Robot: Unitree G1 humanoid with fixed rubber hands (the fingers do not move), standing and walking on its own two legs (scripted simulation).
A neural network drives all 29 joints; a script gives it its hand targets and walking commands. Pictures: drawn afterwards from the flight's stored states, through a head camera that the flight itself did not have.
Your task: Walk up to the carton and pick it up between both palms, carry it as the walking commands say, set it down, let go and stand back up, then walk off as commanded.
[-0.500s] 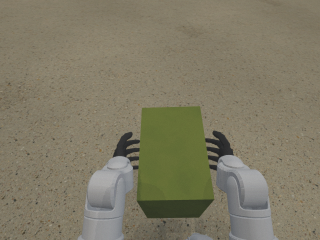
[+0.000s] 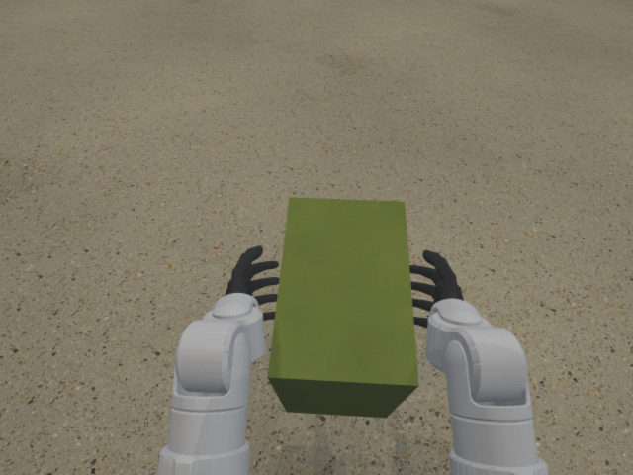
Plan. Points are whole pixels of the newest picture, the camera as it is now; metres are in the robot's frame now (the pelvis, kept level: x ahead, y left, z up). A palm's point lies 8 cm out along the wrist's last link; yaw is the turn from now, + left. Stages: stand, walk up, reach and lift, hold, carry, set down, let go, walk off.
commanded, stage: carry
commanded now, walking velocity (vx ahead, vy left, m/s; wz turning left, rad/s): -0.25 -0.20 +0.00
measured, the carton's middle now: (340, 315) +0.33 -0.02 +0.04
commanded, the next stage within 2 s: none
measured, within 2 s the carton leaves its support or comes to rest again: neither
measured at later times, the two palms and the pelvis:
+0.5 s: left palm out of the picture +0.06 -0.04 +0.08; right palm out of the picture +0.04 -0.27 +0.08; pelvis -0.25 -0.13 -0.02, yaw +0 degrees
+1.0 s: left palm out of the picture -0.17 -0.17 +0.09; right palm out of the picture -0.18 -0.40 +0.09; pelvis -0.47 -0.26 +0.00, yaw -1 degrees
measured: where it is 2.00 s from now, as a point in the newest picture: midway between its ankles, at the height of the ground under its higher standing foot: outside the picture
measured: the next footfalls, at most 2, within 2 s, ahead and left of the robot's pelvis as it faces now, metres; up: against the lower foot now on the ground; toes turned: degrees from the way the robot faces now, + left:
right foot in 0.24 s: -0.02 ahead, -0.24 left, +0.00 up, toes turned -5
left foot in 0.48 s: -0.18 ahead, -0.05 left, +0.00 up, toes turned +7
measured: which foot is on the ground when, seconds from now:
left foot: down 0.00-0.26, up 0.28-0.46, down 0.48-0.80, up 0.82-1.00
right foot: up 0.00-0.22, down 0.24-0.48, up 0.50-0.76, down 0.78-1.00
